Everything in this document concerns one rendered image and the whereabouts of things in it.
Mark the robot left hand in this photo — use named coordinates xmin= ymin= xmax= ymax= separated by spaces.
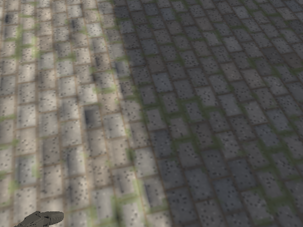
xmin=14 ymin=211 xmax=64 ymax=227

